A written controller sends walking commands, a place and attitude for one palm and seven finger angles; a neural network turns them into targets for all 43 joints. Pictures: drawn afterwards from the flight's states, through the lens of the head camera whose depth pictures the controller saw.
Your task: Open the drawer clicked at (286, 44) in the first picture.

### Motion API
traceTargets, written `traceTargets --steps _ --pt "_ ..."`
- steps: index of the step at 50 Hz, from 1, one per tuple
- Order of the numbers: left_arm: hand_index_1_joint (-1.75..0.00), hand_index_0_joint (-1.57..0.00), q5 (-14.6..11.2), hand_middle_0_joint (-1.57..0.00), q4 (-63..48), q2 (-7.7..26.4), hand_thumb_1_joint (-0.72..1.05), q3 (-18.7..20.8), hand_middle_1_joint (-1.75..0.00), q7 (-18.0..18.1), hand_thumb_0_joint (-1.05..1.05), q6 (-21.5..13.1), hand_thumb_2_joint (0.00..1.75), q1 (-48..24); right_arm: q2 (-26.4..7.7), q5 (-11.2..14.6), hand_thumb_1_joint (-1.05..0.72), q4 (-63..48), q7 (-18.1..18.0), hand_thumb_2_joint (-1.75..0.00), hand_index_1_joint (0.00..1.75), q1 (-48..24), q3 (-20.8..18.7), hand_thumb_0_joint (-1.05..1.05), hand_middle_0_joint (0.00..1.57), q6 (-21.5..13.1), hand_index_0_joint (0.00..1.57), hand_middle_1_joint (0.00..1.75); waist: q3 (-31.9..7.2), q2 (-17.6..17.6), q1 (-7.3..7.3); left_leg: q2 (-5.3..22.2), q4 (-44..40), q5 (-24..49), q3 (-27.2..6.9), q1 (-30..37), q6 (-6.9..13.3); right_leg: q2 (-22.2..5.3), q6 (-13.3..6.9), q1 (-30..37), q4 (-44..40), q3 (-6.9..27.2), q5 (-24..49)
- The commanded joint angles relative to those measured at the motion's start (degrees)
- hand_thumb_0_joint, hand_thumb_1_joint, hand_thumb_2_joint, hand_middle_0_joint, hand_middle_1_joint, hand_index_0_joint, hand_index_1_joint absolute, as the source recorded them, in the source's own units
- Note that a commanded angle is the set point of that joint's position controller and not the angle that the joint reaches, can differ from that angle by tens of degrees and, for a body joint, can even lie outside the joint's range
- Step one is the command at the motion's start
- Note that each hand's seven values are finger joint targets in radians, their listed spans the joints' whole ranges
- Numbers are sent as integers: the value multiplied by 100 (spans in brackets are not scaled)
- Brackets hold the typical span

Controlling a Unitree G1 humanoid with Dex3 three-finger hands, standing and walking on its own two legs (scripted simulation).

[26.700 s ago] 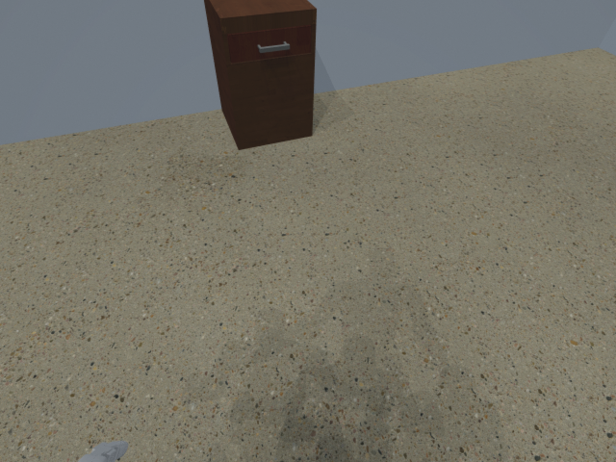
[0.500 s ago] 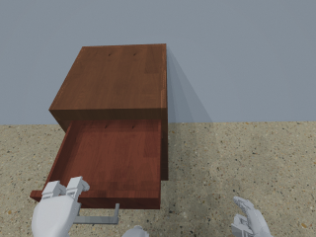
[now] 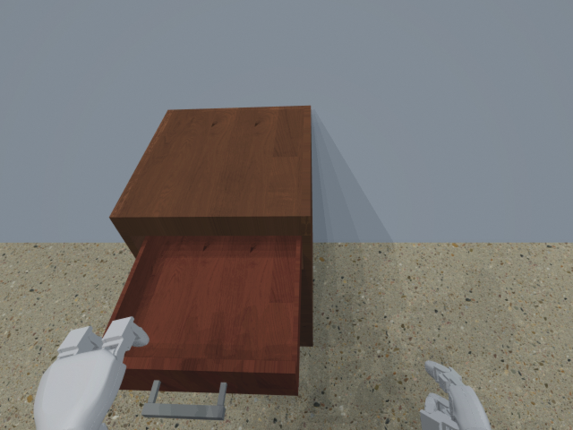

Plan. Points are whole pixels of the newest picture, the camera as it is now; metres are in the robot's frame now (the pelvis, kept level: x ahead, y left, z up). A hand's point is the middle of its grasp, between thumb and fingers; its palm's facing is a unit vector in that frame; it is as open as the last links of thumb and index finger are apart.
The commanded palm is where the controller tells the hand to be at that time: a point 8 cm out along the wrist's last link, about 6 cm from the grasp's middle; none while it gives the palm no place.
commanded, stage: draw the hand back to the body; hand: left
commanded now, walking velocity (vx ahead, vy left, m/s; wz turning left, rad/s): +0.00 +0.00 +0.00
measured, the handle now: (186, 399) +0.21 +0.22 -0.18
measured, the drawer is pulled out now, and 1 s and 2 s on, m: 0.29 0.29 0.29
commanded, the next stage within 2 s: step back with the hand held close in 1.18 s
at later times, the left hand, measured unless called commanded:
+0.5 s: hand (109, 324) +0.20 +0.21 +0.14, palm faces +0.31 -0.88 -0.37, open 12.7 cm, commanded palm +0.14 +0.27 +0.17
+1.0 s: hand (64, 271) +0.22 +0.23 +0.22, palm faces +0.44 -0.79 -0.41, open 8.4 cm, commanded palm +0.16 +0.27 +0.22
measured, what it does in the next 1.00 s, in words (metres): stands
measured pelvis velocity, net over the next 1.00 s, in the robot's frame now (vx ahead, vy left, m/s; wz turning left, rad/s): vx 0.04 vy -0.02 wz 0.03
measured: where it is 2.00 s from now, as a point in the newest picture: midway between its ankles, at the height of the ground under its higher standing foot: outside the picture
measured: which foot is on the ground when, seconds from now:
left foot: down 0.00-1.00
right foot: down 0.00-1.00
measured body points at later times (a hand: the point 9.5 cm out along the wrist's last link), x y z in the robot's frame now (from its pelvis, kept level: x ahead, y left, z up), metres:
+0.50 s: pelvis +0.03 +0.00 +0.03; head +0.01 -0.02 +0.48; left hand +0.18 +0.26 +0.16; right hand +0.21 -0.20 -0.04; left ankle +0.04 +0.13 -0.69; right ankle -0.03 -0.12 -0.69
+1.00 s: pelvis +0.04 -0.02 +0.05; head +0.03 -0.05 +0.50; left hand +0.19 +0.27 +0.24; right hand +0.25 -0.22 -0.03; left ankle +0.04 +0.13 -0.69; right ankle -0.03 -0.12 -0.69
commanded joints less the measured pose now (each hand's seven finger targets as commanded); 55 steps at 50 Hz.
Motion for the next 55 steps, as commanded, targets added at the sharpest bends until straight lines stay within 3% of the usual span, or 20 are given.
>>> traceTargets --steps 1,5,8,9,10,11,12,14,18,20,22,27,29,31,36,40,44,48,54,55 --pt "-120 -30 122 -30 -1664 1253 -50 821 -120 106 0 -417 30 -98 -483 -45 -90 -1056 -76 -90 30 -755 -181 0 20 -331 20 30 -74 -107 44 -201 -762 745 100 1384 346 76 -186 -303 -1214 -105 1229" --pt "-120 -30 102 -30 -1817 1508 -50 1412 -120 254 0 -528 30 173 -498 -77 -90 -1096 25 -90 30 -708 -226 0 20 -250 20 30 -182 126 141 -197 -801 983 58 1542 257 115 -244 -286 -1164 -189 1288" --pt "-120 -30 -43 -30 -1872 1189 -50 1264 -120 261 0 -410 30 293 -491 13 -90 -1161 57 -90 30 -759 -283 0 20 -242 20 30 -137 169 83 -138 -867 920 62 1552 251 136 -202 -257 -1141 -312 1247" --pt "-120 -30 -98 -30 -1889 1316 -50 1400 -120 238 0 -346 30 287 -536 7 -90 -1155 62 -90 30 -760 -281 0 20 -233 20 30 -300 73 105 -143 -909 962 43 1583 243 134 -185 -194 -1154 -312 1267" --pt "-118 -30 -4132 -30 -1621 -820 -47 590 -118 -344 0 -184 32 22 -252 328 -90 -1388 -145 -90 30 -310 -138 0 20 -578 20 30 -68 -174 -416 -23 -1335 688 -162 2569 352 126 -187 408 -1438 -378 1041" --pt "-115 -29 -4531 -29 -1829 -178 -43 961 -115 -520 0 -253 33 77 -387 324 -90 -1340 -295 -90 30 -326 -140 0 20 -823 20 30 -6 -230 -276 37 -1444 493 -142 2626 315 102 -164 525 -1574 -342 953" --pt "-113 -29 -4593 -29 -1924 7 -40 1101 -113 -587 0 -315 34 3 -378 312 -90 -1285 -381 -90 30 -412 -77 0 20 -930 20 30 110 -286 -261 -28 -1509 347 -114 2564 323 94 -141 567 -1682 -336 863" --pt "-109 -29 -5089 -29 -2490 131 -32 1099 -109 -742 0 -444 37 -59 -473 294 -90 -1360 -621 -90 30 -532 43 0 20 -1040 20 30 1 -769 -214 -66 -1678 756 -110 2502 326 -54 -44 880 -1792 -392 1196" --pt "-100 -28 -5370 -28 -2886 227 -18 1132 -100 -853 0 -508 43 -284 -449 275 -90 -1145 -794 -90 30 -539 143 0 20 -1434 20 30 603 -204 -195 -102 -2025 961 -154 2598 251 -172 -62 1022 -2138 -375 1410" --pt "-95 -27 -5406 -27 -2933 589 -12 1569 -95 -874 0 -531 47 -305 -454 254 -90 -968 -809 -90 30 -565 174 0 20 -1523 20 30 839 -44 -107 -145 -2145 1096 -167 2628 201 -161 -100 1143 -2396 -368 1534" --pt "-91 -27 -5477 -27 -2976 556 -5 1683 -91 -926 0 -565 50 -178 -401 261 -90 -902 -790 -90 30 -492 201 0 20 -1590 20 30 769 189 -82 -129 -2227 1339 -161 2774 151 -160 -124 1332 -2411 -372 1789" --pt "-80 -25 -5627 -25 -2839 396 13 1946 -80 -1115 0 -592 57 302 -336 245 -90 -738 -702 -90 30 -617 117 0 20 -1571 20 30 535 -56 -8 -119 -2311 2011 -30 3082 133 -124 -78 1815 -2581 -412 2582" --pt "-75 -25 -5661 -25 -2900 350 20 1954 -75 -1176 0 -610 60 307 -369 231 -90 -702 -676 -90 30 -681 56 0 20 -1548 20 30 419 -346 -30 -104 -2313 2248 26 3252 169 -117 -32 1898 -2666 -408 2926" --pt "-70 -25 -5700 -25 -2877 183 27 1811 -70 -1223 0 -592 63 306 -363 246 -90 -675 -665 -90 30 -719 27 0 20 -1535 20 30 478 -316 -102 -95 -2348 2350 76 3324 176 -124 -6 1960 -2715 -386 3091" --pt "-59 -23 -5696 -23 -3226 479 44 2097 -59 -1176 0 -665 70 -142 -421 217 -90 -591 -689 -90 30 -761 -12 0 20 -1571 20 30 351 -478 -99 -128 -2442 2518 97 3537 204 -139 20 2095 -2829 -369 3354" --pt "-50 -22 -5667 -22 -3403 802 58 2461 -50 -1142 0 -709 76 -468 -414 202 -90 -537 -709 -90 30 -785 7 0 20 -1544 20 30 333 -306 -37 -208 -2477 2630 148 3666 201 -137 11 2178 -2980 -353 3526" --pt "-41 -21 -5728 -21 -3262 761 73 2607 -41 -1160 0 -732 82 -536 -409 197 -90 -489 -687 -90 30 -847 10 0 20 -1516 20 30 470 -201 -5 -198 -2512 2643 160 3702 192 -127 27 2141 -3012 -349 3590" --pt "-32 -20 -5794 -20 -2728 309 87 2260 -32 -1296 0 -664 88 -280 -390 233 -90 -491 -630 -90 30 -926 -39 0 20 -1391 20 30 736 -462 -60 -113 -2577 2592 178 3630 184 -143 64 2158 -3007 -324 3624" --pt "-30 -20 -5768 -20 -3111 711 90 2565 -30 -1316 0 -784 90 -340 -427 176 -90 -548 -617 -90 30 -1019 -61 0 20 -1353 20 30 368 -486 37 -184 -2617 2643 207 3790 210 -107 69 2266 -3130 -282 3752" --pt "-30 -20 -5749 -20 -3340 790 90 2562 -30 -1318 0 -819 90 -488 -421 174 -90 -576 -616 -90 30 -1007 -31 0 20 -1364 20 30 346 -231 15 -214 -2663 2612 201 3786 179 -112 46 2329 -3180 -284 3641"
